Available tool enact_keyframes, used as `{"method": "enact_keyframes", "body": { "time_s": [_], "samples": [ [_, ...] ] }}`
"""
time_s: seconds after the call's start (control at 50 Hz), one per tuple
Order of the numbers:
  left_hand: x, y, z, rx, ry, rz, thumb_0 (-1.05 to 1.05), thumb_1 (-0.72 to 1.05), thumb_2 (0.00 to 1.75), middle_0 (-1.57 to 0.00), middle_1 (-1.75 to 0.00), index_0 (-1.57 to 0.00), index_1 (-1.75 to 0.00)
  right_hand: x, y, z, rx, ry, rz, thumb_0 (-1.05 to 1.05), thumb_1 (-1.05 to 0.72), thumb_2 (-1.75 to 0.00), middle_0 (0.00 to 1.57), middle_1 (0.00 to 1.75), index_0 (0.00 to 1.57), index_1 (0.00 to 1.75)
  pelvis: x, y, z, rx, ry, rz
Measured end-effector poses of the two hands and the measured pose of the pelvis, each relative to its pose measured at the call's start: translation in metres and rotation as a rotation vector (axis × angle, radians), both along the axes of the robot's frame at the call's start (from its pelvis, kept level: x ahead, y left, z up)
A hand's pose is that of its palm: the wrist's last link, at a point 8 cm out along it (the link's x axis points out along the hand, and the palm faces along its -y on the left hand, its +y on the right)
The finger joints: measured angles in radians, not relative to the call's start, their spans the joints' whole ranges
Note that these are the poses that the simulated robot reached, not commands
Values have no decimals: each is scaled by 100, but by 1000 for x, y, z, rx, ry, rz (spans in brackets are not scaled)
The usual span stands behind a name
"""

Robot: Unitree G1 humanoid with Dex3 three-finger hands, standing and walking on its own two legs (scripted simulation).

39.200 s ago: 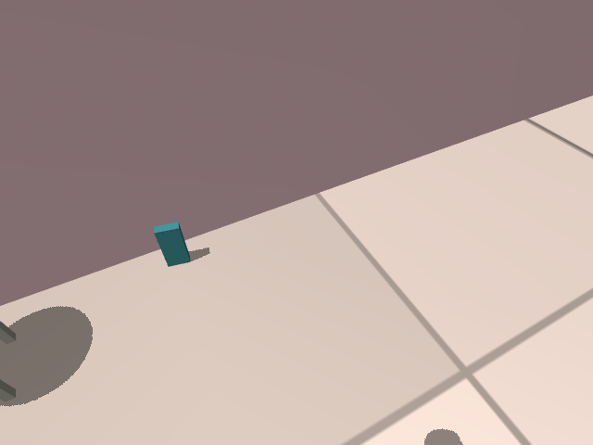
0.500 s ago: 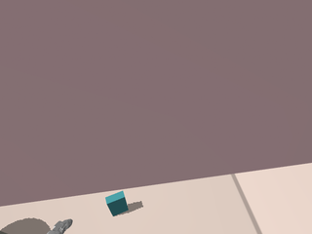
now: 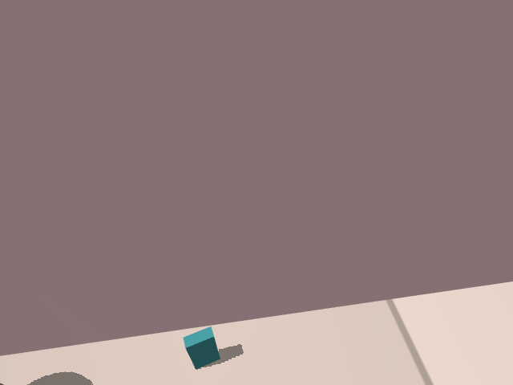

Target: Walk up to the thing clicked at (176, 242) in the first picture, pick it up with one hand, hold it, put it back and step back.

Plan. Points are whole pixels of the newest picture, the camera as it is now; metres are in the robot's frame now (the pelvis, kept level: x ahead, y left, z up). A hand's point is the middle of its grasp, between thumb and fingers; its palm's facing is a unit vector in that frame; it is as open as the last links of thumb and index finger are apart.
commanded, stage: stand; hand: left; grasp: from the side
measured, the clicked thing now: (203, 349) +0.42 +0.22 -0.67
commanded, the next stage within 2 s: step back in 1.48 s
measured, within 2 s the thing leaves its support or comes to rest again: neither
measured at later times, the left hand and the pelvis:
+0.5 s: hand out of the picture +0.06 +0.24 -0.16, palm faces -0.02 -0.94 -0.35, open 7.4 cm; pelvis +0.01 -0.01 +0.00, yaw +0 degrees
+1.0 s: hand out of the picture +0.10 +0.24 -0.15, palm faces -0.02 -0.94 -0.35, open 7.4 cm; pelvis +0.02 -0.01 +0.01, yaw -1 degrees
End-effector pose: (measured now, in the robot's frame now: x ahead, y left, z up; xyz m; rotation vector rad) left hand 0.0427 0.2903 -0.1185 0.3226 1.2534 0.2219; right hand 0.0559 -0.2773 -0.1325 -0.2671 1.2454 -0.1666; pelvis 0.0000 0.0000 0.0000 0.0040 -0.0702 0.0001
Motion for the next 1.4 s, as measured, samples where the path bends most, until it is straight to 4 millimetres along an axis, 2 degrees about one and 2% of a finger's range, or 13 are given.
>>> {"method": "enact_keyframes", "body": {
  "time_s": [0.2, 0.42, 0.54, 0.76, 0.94, 1.1, 1.4],
  "samples": [
    [0, -2, 1, 1, 7, 3, 0, 90, 90, -20, -30, -20, -31, -8, -12, 3, -17, 25, -10, 1, -91, -90, 20, 30, 20, 30, -3, -5, 2, -3, 1, 0],
    [9, -4, 0, -6, 24, -3, 0, 90, 90, -20, -30, -20, -31, -13, -19, 4, -28, 62, -18, 1, -91, -90, 20, 30, 20, 30, 2, -7, 3, -4, 18, -3],
    [19, -6, 2, -7, 23, -4, 0, 90, 90, -20, -30, -20, -31, -8, -19, 4, -26, 64, -14, 1, -91, -90, 20, 30, 20, 30, 7, -8, 4, -1, 22, -6],
    [40, -8, 5, -9, -7, -16, 0, 90, 90, -20, -30, -20, -31, 15, -20, 6, -23, 27, -8, 1, -91, -90, 20, 30, 20, 30, 14, -9, 5, -2, 27, -9],
    [47, -9, 6, -8, -17, -16, 0, 90, 90, -20, -30, -20, -31, 24, -24, 9, -32, 10, -8, 1, -91, -90, 20, 30, 20, 30, 19, -10, 5, -2, 28, -12],
    [47, -8, 6, -7, -15, -17, 0, 90, 90, -20, -30, -20, -30, 25, -26, 10, -35, 5, -11, 1, -91, -90, 20, 30, 20, 30, 19, -11, 5, -2, 27, -15],
    [45, -10, 6, -7, -9, -23, 0, 90, 90, -20, -29, -20, -30, 15, -28, 9, -29, 31, -23, 1, -91, -90, 20, 30, 20, 30, 19, -13, 6, -2, 30, -16]
  ]
}}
